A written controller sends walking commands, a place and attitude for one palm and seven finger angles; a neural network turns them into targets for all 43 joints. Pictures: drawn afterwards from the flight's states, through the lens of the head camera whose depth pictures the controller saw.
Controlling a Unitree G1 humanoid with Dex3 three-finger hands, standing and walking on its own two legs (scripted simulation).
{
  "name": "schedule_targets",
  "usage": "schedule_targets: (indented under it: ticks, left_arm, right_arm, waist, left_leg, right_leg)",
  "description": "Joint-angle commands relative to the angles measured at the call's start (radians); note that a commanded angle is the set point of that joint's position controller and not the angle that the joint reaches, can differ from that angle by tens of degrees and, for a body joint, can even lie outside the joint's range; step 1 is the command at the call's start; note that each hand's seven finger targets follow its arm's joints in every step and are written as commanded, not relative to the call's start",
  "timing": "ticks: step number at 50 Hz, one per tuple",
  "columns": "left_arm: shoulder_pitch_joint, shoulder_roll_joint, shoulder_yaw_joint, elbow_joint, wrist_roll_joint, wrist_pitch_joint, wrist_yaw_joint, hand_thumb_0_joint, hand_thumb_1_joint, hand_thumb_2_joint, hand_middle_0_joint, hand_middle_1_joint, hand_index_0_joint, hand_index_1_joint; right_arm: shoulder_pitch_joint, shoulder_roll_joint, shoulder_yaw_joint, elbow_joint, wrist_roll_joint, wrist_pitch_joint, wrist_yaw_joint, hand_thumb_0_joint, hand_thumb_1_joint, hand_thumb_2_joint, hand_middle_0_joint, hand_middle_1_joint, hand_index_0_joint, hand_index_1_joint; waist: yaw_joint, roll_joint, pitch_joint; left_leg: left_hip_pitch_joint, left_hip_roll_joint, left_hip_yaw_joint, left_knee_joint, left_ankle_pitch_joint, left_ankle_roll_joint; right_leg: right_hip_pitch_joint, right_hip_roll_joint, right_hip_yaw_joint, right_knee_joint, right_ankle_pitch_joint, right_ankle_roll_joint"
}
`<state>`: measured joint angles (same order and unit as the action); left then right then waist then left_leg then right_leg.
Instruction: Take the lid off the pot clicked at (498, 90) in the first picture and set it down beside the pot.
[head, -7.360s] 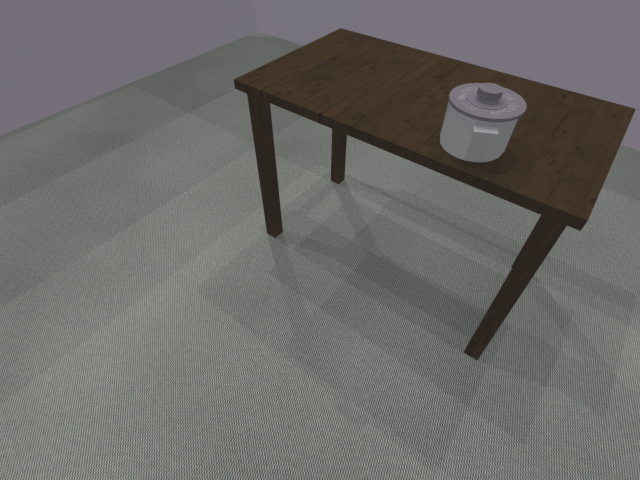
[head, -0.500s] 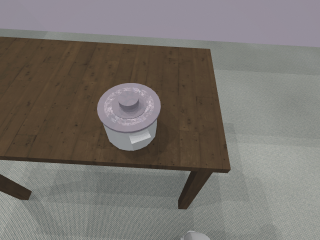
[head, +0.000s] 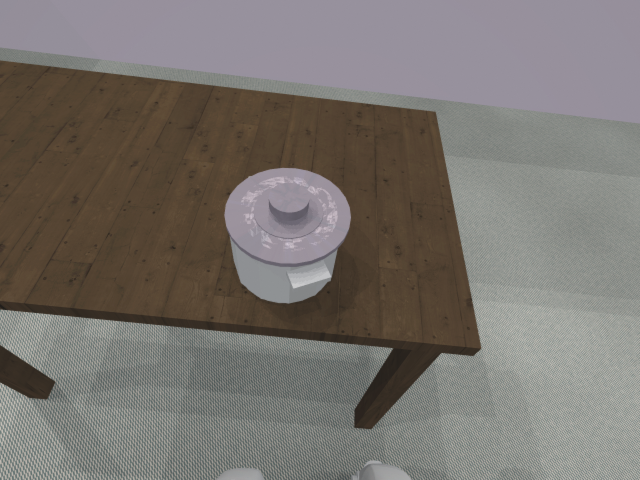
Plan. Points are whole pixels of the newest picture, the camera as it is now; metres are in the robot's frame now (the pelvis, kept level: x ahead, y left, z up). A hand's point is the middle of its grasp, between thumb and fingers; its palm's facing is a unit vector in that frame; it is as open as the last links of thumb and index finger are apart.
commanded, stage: come to a stop and stand still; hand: left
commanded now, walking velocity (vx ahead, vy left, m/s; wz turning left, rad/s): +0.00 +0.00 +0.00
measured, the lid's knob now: (289, 201) +0.43 +0.08 +0.09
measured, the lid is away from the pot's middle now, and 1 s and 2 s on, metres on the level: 0.00 0.00 0.00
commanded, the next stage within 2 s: look again from close up in 0.50 s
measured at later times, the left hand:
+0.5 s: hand out of the picture -0.04 +0.19 -0.17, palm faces +0.01 -0.99 -0.17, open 7.4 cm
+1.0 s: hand out of the picture -0.03 +0.22 -0.17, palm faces +0.01 -0.98 -0.20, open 7.4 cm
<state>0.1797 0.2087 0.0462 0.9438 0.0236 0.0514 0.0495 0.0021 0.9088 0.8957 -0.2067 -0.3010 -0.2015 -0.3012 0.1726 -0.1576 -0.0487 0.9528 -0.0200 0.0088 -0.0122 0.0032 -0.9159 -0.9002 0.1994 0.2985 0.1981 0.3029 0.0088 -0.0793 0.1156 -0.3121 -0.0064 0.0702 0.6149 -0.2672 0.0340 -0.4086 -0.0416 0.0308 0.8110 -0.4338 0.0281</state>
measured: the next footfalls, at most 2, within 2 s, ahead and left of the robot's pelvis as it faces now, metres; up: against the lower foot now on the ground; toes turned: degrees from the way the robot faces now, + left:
right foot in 0.22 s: -0.05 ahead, -0.10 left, +0.00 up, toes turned +0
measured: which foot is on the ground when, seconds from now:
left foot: down 0.00-1.00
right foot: up 0.00-0.20, down 0.22-1.00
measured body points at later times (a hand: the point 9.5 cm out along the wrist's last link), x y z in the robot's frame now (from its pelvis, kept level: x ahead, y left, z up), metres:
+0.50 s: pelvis -0.02 +0.03 +0.01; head -0.01 +0.04 +0.46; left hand -0.04 +0.25 -0.15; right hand -0.02 -0.20 -0.14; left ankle +0.03 +0.10 -0.72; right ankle -0.09 -0.09 -0.72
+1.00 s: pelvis -0.02 +0.05 +0.00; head -0.02 +0.06 +0.45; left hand -0.03 +0.27 -0.16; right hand +0.00 -0.19 -0.14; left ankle +0.03 +0.10 -0.72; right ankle -0.09 -0.09 -0.72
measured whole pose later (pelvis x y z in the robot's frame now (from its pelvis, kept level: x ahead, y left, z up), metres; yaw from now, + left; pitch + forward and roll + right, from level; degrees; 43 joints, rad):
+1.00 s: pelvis -0.02 +0.05 +0.00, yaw +0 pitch +1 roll -1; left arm 0.37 0.17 -0.01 1.02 0.02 -0.01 0.05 0.00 0.91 0.90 -0.20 -0.30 -0.20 -0.30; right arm 0.29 -0.16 -0.01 1.02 -0.02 0.00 -0.01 0.02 -0.94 -0.90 0.20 0.30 0.20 0.30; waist 0.00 -0.01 -0.01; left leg -0.37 -0.04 0.10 0.57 -0.22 0.10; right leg -0.16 -0.02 -0.02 0.54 -0.40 0.01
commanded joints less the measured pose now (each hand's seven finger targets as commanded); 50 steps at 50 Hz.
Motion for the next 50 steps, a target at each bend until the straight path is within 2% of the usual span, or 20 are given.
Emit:
schedule_targets:
  ticks: [1,3,7,9,11,12,14,17,19,22,26,29,30,31,32,33,37,41,45,50]
  left_arm:
    - [0.132,0.081,0.033,-0.014,0.011,-0.006,-0.004,0.0,0.9,0.9,-0.2,-0.3,-0.2,-0.3]
    - [0.131,0.074,0.025,-0.004,0.008,-0.016,-0.01,0.0,0.9,0.9,-0.2,-0.3,-0.2,-0.3]
    - [0.145,0.041,-0.001,0.008,-0.001,-0.026,-0.007,0.0,0.9,0.9,-0.2,-0.3,-0.2,-0.3]
    - [0.221,0.035,-0.014,0.043,0.0,-0.039,0.0,0.0,0.9,0.9,-0.2,-0.3,-0.2,-0.3]
    - [0.212,0.083,-0.018,0.048,0.003,-0.052,0.009,0.0,0.9,0.9,-0.2,-0.3,-0.2,-0.3]
    - [0.177,0.112,-0.021,0.037,-0.002,-0.053,0.005,0.0,0.9,0.9,-0.2,-0.3,-0.2,-0.3]
    - [0.17,0.071,-0.024,0.048,-0.008,-0.069,0.008,0.0,0.9,0.9,-0.2,-0.3,-0.2,-0.3]
    - [0.196,0.061,-0.026,0.061,-0.011,-0.066,0.006,0.0,0.9,0.9,-0.2,-0.3,-0.2,-0.3]
    - [0.228,0.048,-0.028,0.079,-0.011,-0.06,0.006,0.0,0.9,0.9,-0.2,-0.3,-0.2,-0.3]
    - [0.251,0.041,-0.032,0.104,-0.009,-0.053,0.001,0.0,0.9,0.9,-0.2,-0.3,-0.2,-0.3]
    - [0.287,0.025,-0.034,0.127,-0.006,-0.054,-0.001,0.0,0.9,0.9,-0.2,-0.3,-0.2,-0.3]
    - [0.307,0.018,-0.033,0.135,-0.003,-0.054,-0.002,0.0,0.9,0.9,-0.2,-0.3,-0.2,-0.3]
    - [0.269,0.032,-0.05,0.119,0.02,-0.088,0.025,0.0,0.9,0.9,-0.2,-0.3,-0.2,-0.3]
    - [0.215,0.063,-0.042,0.076,0.002,-0.093,0.018,0.0,0.9,0.9,-0.2,-0.3,-0.2,-0.3]
    - [0.189,0.072,-0.029,0.061,0.001,-0.084,0.005,0.0,0.9,0.9,-0.2,-0.3,-0.2,-0.3]
    - [0.206,0.062,-0.027,0.055,-0.005,-0.084,0.006,0.0,0.9,0.9,-0.2,-0.3,-0.2,-0.3]
    - [0.244,0.028,-0.028,0.054,0.002,-0.073,0.002,0.0,0.9,0.9,-0.2,-0.3,-0.2,-0.3]
    - [0.269,0.015,-0.034,0.061,0.002,-0.073,0.006,0.0,0.9,0.9,-0.2,-0.3,-0.2,-0.3]
    - [0.258,0.03,-0.034,0.048,0.003,-0.072,0.005,0.0,0.9,0.9,-0.2,-0.3,-0.2,-0.3]
    - [0.284,0.033,-0.037,0.05,0.003,-0.071,0.004,0.0,0.9,0.9,-0.2,-0.3,-0.2,-0.3]
  right_arm:
    - [-0.069,-0.147,-0.011,-0.078,-0.004,-0.004,-0.004,0.0,-0.9,-0.9,0.2,0.3,0.2,0.3]
    - [-0.032,-0.154,-0.013,-0.068,-0.004,-0.004,-0.006,0.0,-0.9,-0.9,0.2,0.3,0.2,0.3]
    - [0.101,-0.135,-0.018,-0.01,0.001,0.007,-0.016,0.0,-0.9,-0.9,0.2,0.3,0.2,0.3]
    - [0.135,-0.124,-0.016,0.009,0.012,0.011,-0.015,0.0,-0.9,-0.9,0.2,0.3,0.2,0.3]
    - [0.137,-0.087,-0.01,0.008,0.023,0.009,-0.012,0.0,-0.9,-0.9,0.2,0.3,0.2,0.3]
    - [0.144,-0.079,-0.01,0.011,0.023,0.004,-0.008,0.0,-0.9,-0.9,0.2,0.3,0.2,0.3]
    - [0.114,-0.095,-0.007,0.027,0.014,-0.001,-0.007,0.0,-0.9,-0.9,0.2,0.3,0.2,0.3]
    - [0.131,-0.1,-0.004,0.061,0.018,-0.01,-0.008,0.0,-0.9,-0.9,0.2,0.3,0.2,0.3]
    - [0.129,-0.099,0.003,0.075,0.017,-0.01,-0.009,0.0,-0.9,-0.9,0.2,0.3,0.2,0.3]
    - [0.127,-0.092,0.007,0.091,0.017,-0.009,-0.008,0.0,-0.9,-0.9,0.2,0.3,0.2,0.3]
    - [0.157,-0.093,0.006,0.11,0.014,-0.008,-0.008,0.0,-0.9,-0.9,0.2,0.3,0.2,0.3]
    - [0.172,-0.086,0.004,0.12,0.015,-0.009,-0.006,0.0,-0.9,-0.9,0.2,0.3,0.2,0.3]
    - [0.066,-0.124,0.026,0.025,0.007,-0.026,-0.007,0.0,-0.9,-0.9,0.2,0.3,0.2,0.3]
    - [0.137,-0.073,0.03,0.022,0.007,-0.022,0.006,0.0,-0.9,-0.9,0.2,0.3,0.2,0.3]
    - [0.166,-0.083,0.014,0.039,-0.001,-0.02,0.006,0.0,-0.9,-0.9,0.2,0.3,0.2,0.3]
    - [0.184,-0.092,0.014,0.027,-0.001,-0.012,0.002,0.0,-0.9,-0.9,0.2,0.3,0.2,0.3]
    - [0.158,-0.105,0.012,0.004,0.0,-0.012,0.0,0.0,-0.9,-0.9,0.2,0.3,0.2,0.3]
    - [0.152,-0.092,0.016,0.01,0.002,-0.014,-0.001,0.0,-0.9,-0.9,0.2,0.3,0.2,0.3]
    - [0.155,-0.097,0.017,0.016,0.005,-0.018,0.0,0.0,-0.9,-0.9,0.2,0.3,0.2,0.3]
    - [0.136,-0.111,0.019,0.021,0.01,-0.031,-0.002,0.0,-0.9,-0.9,0.2,0.3,0.2,0.3]
  waist:
    - [0.056,0.276,-0.068]
    - [0.036,0.175,-0.08]
    - [-0.017,0.177,-0.122]
    - [-0.003,0.098,-0.142]
    - [-0.033,-0.042,-0.129]
    - [-0.047,-0.021,-0.132]
    - [-0.04,-0.092,-0.128]
    - [-0.031,0.028,-0.118]
    - [-0.021,0.095,-0.075]
    - [-0.006,0.108,0.0]
    - [0.0,0.144,-0.03]
    - [0.005,0.124,-0.029]
    - [0.009,0.071,0.068]
    - [-0.043,0.025,-0.012]
    - [-0.041,0.129,-0.081]
    - [-0.043,0.114,-0.113]
    - [-0.012,0.118,-0.069]
    - [-0.006,0.041,-0.027]
    - [-0.013,0.021,-0.022]
    - [0.001,0.088,-0.065]
  left_leg:
    - [-0.179,0.216,-0.257,-0.4,-0.098,0.12]
    - [-0.068,0.2,-0.242,-0.371,-0.069,0.119]
    - [0.128,0.206,-0.277,-0.319,0.03,0.125]
    - [0.111,0.154,-0.234,-0.238,0.015,0.072]
    - [0.088,0.069,-0.127,-0.118,0.062,-0.002]
    - [0.108,0.065,-0.113,-0.116,0.111,-0.011]
    - [0.134,0.088,-0.096,-0.095,0.216,-0.018]
    - [0.187,0.118,-0.128,-0.159,0.3,0.003]
    - [0.176,0.128,-0.157,-0.22,0.204,0.015]
    - [0.113,0.132,-0.201,-0.308,0.017,0.023]
    - [0.103,0.128,-0.223,-0.385,-0.157,0.018]
    - [0.071,0.125,-0.229,-0.409,-0.21,0.017]
    - [0.005,0.087,-0.14,-0.142,0.165,-0.004]
    - [0.054,0.076,-0.134,-0.137,-0.013,-0.006]
    - [0.09,0.07,-0.144,-0.157,0.008,-0.002]
    - [0.064,0.078,-0.17,-0.155,-0.07,0.01]
    - [-0.027,0.1,-0.213,-0.211,-0.125,0.037]
    - [-0.053,0.094,-0.218,-0.222,-0.152,0.041]
    - [-0.024,0.089,-0.199,-0.208,-0.118,0.035]
    - [0.025,0.122,-0.228,-0.251,-0.058,0.05]
  right_leg:
    - [0.082,0.025,0.002,0.333,-0.004,-0.007]
    - [0.044,0.015,-0.025,0.223,-0.033,-0.004]
    - [0.099,0.005,-0.055,-0.215,-0.064,-0.011]
    - [0.244,0.002,-0.049,-0.503,0.156,-0.019]
    - [0.232,-0.133,0.129,-0.524,0.316,-0.086]
    - [0.206,-0.17,0.126,-0.511,0.364,-0.108]
    - [0.236,-0.148,0.102,-0.461,0.576,-0.11]
    - [0.216,-0.086,0.044,-0.434,0.462,-0.07]
    - [0.192,-0.063,0.028,-0.446,0.292,-0.06]
    - [0.172,-0.039,0.009,-0.467,0.158,-0.055]
    - [0.18,-0.032,-0.005,-0.452,0.098,-0.055]
    - [0.187,-0.029,-0.014,-0.455,0.078,-0.054]
    - [0.132,-0.057,0.015,-0.478,0.29,-0.066]
    - [0.09,-0.086,0.045,-0.506,0.051,-0.094]
    - [0.114,-0.086,0.032,-0.452,0.067,-0.114]
    - [0.131,-0.054,0.016,-0.43,0.004,-0.112]
    - [0.129,-0.013,-0.026,-0.352,0.019,-0.11]
    - [0.114,-0.013,0.002,-0.367,0.005,-0.109]
    - [0.09,-0.027,0.025,-0.386,0.012,-0.107]
    - [0.127,-0.014,-0.007,-0.365,0.084,-0.082]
